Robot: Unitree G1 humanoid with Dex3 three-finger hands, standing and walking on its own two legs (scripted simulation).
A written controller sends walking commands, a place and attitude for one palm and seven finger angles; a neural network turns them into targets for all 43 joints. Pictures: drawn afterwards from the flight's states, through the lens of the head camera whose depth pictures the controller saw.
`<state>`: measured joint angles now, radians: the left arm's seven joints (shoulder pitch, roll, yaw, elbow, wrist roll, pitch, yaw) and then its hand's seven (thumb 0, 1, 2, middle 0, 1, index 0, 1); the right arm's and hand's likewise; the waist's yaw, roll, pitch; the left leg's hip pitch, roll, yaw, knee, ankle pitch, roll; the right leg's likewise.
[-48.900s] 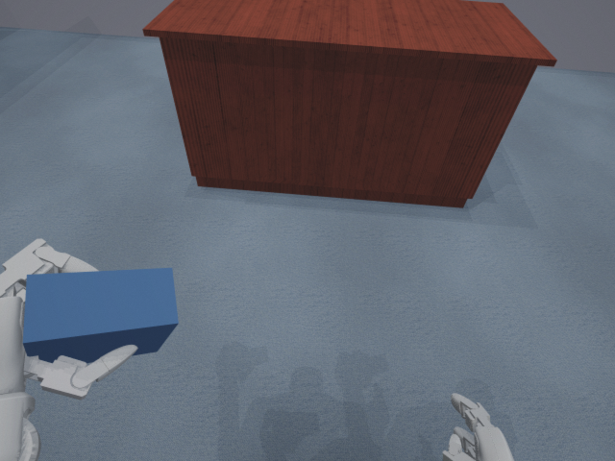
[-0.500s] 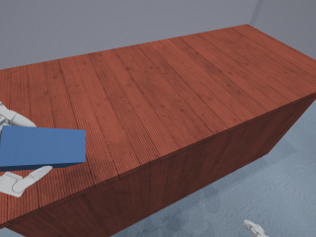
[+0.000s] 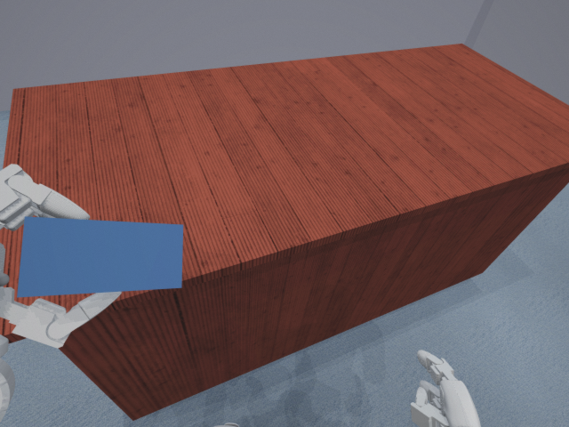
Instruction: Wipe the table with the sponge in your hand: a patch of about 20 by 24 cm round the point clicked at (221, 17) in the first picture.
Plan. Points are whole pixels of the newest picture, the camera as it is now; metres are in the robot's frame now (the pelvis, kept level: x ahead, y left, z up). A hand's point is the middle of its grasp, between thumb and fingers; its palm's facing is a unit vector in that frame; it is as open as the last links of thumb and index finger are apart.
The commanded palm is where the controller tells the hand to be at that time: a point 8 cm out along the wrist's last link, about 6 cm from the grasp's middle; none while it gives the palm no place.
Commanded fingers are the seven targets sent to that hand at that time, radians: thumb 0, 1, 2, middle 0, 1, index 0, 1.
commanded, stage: step back with the hand held close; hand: left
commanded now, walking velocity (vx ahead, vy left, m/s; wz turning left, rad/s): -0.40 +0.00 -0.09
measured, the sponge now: (122, 257) +0.24 +0.18 +0.19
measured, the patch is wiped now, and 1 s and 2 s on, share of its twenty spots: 1.00 1.00 1.00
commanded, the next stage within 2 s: stop stepping back and stand still in 0.26 s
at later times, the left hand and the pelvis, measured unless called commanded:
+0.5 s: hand out of the picture +0.08 +0.22 +0.23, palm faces +0.32 -0.88 -0.35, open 9.9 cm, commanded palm +0.04 +0.27 +0.24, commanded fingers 0.00 0.10 1.30 -1.20 -1.60 -1.20 -1.60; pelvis -0.14 +0.00 +0.01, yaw -4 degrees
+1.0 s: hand out of the picture -0.05 +0.25 +0.23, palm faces +0.39 -0.86 -0.32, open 9.9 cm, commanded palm -0.10 +0.29 +0.24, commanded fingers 0.00 0.10 1.30 -1.20 -1.60 -1.20 -1.60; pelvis -0.27 +0.02 -0.01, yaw -2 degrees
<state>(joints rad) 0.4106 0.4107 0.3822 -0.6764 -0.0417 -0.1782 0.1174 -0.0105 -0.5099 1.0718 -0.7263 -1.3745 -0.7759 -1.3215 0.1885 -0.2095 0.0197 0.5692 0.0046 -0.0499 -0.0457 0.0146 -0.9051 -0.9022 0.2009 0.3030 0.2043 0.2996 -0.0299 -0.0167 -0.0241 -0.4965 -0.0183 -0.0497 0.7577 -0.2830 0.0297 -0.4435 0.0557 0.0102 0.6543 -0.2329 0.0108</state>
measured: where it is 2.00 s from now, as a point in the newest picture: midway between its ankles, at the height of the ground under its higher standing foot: outside the picture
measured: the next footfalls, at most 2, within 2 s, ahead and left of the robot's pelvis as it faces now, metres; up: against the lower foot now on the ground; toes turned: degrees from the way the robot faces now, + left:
right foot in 0.32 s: -0.07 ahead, -0.16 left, +0.00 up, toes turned -3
left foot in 0.56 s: -0.14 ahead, +0.13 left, +0.00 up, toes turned -3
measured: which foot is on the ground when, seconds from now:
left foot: down 0.00-0.34, up 0.36-0.54, down 0.56-0.80, up 0.82-0.98, down 1.00-1.00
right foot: down 0.00-0.02, up 0.04-0.30, down 0.32-0.56, up 0.58-0.76, down 0.78-1.00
